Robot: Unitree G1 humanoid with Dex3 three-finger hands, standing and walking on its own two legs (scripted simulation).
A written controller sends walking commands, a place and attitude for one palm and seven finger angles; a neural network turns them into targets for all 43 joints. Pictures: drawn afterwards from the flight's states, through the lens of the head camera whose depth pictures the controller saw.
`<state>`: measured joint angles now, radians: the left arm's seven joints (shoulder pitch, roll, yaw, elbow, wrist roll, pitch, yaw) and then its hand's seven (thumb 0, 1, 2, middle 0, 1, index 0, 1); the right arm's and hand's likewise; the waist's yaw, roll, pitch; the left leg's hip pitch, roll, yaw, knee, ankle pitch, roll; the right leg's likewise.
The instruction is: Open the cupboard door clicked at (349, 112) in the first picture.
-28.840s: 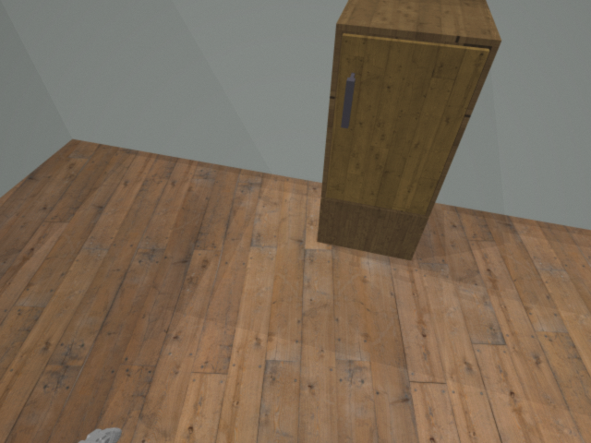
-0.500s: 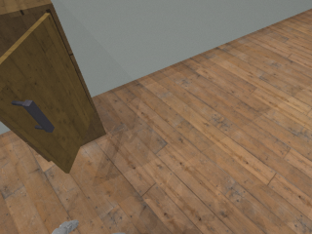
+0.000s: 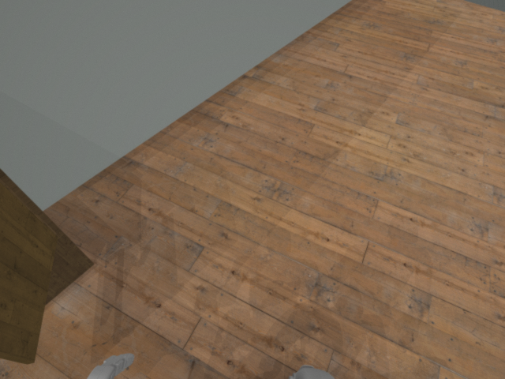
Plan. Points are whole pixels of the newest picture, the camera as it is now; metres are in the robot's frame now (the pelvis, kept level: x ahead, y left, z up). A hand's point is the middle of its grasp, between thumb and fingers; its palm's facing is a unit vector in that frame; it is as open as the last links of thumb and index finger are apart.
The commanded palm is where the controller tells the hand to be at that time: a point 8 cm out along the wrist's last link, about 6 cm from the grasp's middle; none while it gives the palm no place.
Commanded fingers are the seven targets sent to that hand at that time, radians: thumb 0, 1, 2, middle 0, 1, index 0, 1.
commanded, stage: walk to a spot facing it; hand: left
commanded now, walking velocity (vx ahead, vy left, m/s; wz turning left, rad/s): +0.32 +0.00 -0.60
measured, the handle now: out of the picture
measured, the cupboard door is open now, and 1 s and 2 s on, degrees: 51 51 51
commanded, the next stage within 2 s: turn to face it in 1.38 s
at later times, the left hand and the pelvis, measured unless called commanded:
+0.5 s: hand (187, 316) +0.25 +0.15 -0.19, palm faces -0.23 -0.96 -0.17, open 7.4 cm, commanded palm none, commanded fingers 0.00 0.90 0.90 -0.20 -0.30 -0.20 -0.30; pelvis +0.18 -0.04 -0.01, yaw -16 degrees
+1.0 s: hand (268, 213) +0.50 -0.02 -0.17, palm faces -0.35 -0.92 -0.19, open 7.2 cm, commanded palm none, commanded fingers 0.00 0.90 0.90 -0.20 -0.30 -0.20 -0.30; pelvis +0.37 -0.17 +0.00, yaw -22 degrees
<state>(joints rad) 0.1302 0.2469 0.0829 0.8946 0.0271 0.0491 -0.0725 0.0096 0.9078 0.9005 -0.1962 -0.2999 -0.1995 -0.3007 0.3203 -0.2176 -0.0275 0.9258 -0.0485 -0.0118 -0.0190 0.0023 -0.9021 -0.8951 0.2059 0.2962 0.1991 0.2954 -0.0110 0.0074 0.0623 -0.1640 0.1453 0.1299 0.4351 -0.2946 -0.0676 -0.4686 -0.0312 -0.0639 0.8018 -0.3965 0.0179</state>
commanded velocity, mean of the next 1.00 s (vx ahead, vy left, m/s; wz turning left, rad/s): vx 0.36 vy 0.00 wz -0.26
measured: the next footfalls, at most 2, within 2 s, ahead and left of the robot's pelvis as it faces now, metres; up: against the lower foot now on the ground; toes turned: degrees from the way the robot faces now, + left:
right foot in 0.06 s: +0.09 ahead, -0.14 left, +0.00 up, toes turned -8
left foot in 0.40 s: +0.28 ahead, +0.07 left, +0.00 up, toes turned -9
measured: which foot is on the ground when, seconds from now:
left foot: down 0.00-0.06, up 0.08-0.38, down 0.40-0.76, up 0.78-1.00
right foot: up 0.00-0.04, down 0.06-0.40, up 0.42-0.74, down 0.76-1.00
